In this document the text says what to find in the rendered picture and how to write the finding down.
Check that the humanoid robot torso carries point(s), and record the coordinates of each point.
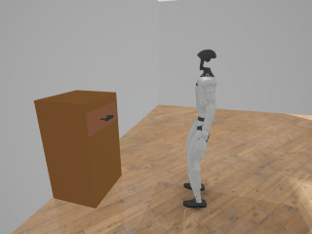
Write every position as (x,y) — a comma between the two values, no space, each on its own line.
(201,101)

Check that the robot head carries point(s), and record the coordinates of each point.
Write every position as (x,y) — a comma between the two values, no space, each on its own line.
(206,56)

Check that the robot left upper arm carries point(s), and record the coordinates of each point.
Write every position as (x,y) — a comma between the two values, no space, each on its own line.
(208,84)

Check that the cabinet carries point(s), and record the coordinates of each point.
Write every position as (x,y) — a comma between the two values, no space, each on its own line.
(82,168)

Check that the drawer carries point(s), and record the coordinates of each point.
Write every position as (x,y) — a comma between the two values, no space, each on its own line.
(94,123)

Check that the left robot hand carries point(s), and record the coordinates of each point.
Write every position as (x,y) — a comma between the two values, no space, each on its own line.
(200,145)

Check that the handle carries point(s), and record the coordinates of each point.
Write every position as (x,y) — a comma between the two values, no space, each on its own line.
(108,117)

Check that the robot left forearm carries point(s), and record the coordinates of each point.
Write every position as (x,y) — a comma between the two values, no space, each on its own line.
(209,117)

